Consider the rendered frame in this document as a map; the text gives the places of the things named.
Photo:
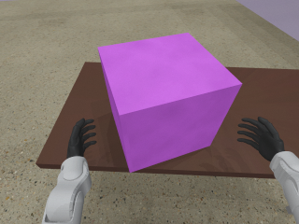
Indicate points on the left robot forearm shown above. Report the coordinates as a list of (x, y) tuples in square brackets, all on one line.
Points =
[(66, 200)]

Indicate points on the robot left hand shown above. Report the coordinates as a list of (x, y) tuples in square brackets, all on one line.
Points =
[(76, 146)]

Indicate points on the table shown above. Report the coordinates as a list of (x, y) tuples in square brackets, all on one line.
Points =
[(269, 93)]

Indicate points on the carton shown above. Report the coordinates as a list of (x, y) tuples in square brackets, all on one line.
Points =
[(168, 96)]

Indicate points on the robot right hand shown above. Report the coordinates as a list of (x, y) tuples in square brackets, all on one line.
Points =
[(267, 140)]

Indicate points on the right robot forearm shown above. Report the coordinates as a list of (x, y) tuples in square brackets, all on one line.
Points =
[(285, 166)]

